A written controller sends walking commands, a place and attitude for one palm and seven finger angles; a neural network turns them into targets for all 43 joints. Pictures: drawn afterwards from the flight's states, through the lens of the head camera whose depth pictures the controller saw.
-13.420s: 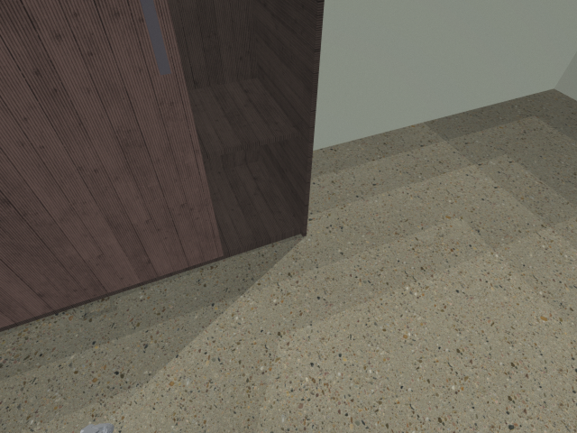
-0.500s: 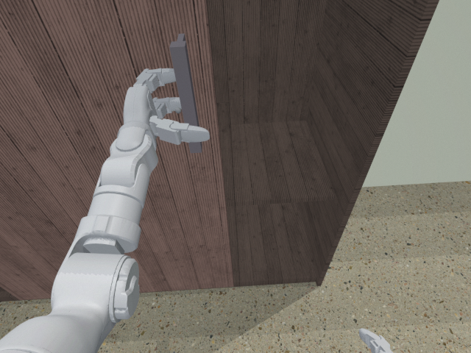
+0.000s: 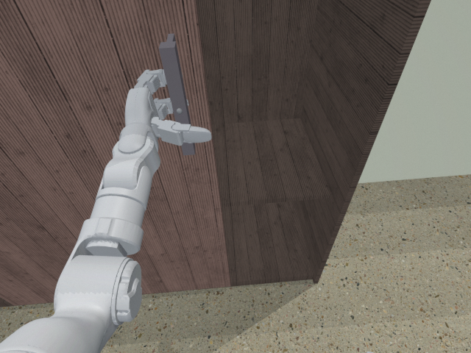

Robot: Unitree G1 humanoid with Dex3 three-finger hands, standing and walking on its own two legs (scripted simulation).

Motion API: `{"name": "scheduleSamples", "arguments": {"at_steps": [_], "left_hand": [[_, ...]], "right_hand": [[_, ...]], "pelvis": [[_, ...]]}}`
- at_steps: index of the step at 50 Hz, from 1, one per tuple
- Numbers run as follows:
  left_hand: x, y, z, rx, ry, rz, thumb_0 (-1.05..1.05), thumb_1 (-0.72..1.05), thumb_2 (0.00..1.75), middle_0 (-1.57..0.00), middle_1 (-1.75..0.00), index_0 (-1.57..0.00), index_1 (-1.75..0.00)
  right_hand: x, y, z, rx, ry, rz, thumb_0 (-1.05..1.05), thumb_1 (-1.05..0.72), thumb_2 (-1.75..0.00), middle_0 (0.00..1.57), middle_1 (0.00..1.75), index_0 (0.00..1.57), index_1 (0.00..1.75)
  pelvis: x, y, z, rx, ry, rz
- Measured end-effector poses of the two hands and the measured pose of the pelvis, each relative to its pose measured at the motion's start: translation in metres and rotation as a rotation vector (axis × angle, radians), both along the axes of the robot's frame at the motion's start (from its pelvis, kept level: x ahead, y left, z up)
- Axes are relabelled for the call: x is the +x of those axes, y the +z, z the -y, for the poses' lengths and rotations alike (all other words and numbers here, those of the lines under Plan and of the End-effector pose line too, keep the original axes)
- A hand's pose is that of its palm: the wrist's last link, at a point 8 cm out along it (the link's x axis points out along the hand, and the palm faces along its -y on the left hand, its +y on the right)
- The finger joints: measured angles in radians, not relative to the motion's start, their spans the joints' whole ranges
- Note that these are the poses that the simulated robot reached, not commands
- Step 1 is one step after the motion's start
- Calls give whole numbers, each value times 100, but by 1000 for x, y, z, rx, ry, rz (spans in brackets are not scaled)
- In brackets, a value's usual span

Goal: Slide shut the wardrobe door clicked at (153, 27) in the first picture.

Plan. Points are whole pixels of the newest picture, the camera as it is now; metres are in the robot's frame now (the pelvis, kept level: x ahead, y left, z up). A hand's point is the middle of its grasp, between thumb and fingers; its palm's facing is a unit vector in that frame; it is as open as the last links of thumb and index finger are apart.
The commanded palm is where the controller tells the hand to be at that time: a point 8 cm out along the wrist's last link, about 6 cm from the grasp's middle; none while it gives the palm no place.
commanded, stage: slide the fingers in behind the handle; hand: left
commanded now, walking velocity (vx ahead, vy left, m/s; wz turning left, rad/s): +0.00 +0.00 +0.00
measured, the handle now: (180, 99) +0.51 +0.10 +0.20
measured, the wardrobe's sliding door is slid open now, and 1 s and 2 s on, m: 0.36 0.36 0.36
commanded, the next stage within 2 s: grip the handle and tug to test in 0.70 s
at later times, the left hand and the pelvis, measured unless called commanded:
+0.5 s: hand (187, 110) +0.44 +0.08 +0.22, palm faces +0.07 -1.00 +0.03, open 14.0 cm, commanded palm +0.42 +0.14 +0.21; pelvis +0.00 +0.00 +0.00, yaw +1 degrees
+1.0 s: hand (189, 109) +0.45 +0.08 +0.22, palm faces +0.07 -1.00 +0.02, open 13.1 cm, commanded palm +0.42 +0.13 +0.21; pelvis +0.00 +0.00 +0.00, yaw +1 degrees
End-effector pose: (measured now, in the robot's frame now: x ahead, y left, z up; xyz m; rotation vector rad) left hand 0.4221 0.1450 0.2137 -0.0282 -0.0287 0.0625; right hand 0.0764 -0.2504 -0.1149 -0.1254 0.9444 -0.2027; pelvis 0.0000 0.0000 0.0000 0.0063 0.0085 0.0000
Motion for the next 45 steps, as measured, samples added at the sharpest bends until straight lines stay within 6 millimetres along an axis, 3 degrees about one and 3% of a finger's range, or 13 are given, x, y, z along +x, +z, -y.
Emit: {"name": "scheduleSamples", "arguments": {"at_steps": [17,35,45], "left_hand": [[-4,4,15,4,3,-13,-1,-50,30,-30,-120,-29,-120],[-5,3,13,10,10,-5,-1,-50,30,-30,-120,-28,-120],[-2,2,18,13,3,-23,-1,-47,31,-30,-120,-28,-120]], "right_hand": [[30,8,-7,5,48,70,1,-91,-90,20,30,20,30],[13,2,-3,6,26,19,1,-91,-90,20,30,20,30],[13,1,-3,2,29,17,1,-91,-90,20,30,20,30]], "pelvis": [[-3,0,2,1,12,7],[-2,0,2,1,11,9],[-3,0,1,-1,14,6]]}}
